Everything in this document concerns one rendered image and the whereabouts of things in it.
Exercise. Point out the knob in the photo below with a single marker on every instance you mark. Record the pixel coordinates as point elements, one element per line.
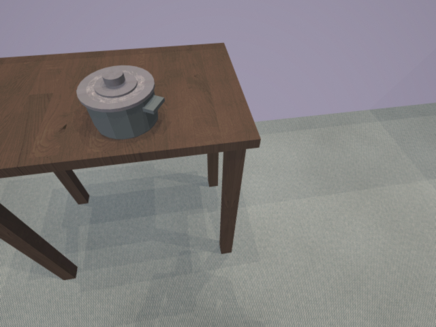
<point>113,77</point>

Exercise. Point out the lid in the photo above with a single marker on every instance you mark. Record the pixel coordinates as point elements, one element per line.
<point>95,95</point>

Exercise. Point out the pot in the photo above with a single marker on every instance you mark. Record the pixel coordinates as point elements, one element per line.
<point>128,123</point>

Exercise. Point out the table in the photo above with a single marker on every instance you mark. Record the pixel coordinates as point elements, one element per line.
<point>44,128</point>

